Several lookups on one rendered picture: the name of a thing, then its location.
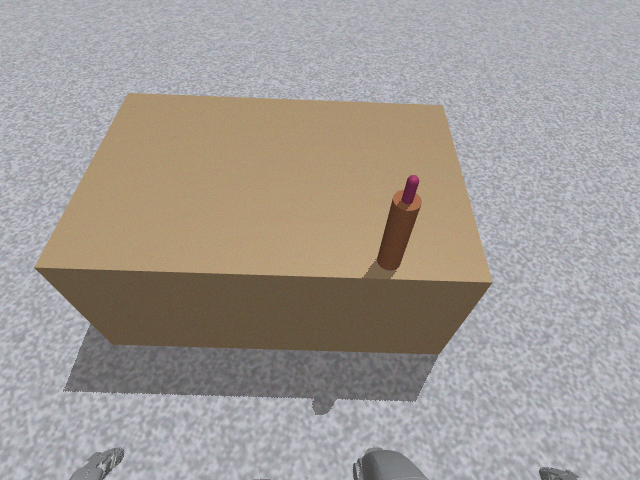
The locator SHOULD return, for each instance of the bottle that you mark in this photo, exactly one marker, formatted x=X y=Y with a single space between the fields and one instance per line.
x=401 y=219

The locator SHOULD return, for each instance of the left robot hand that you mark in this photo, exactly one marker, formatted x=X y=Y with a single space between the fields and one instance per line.
x=98 y=466

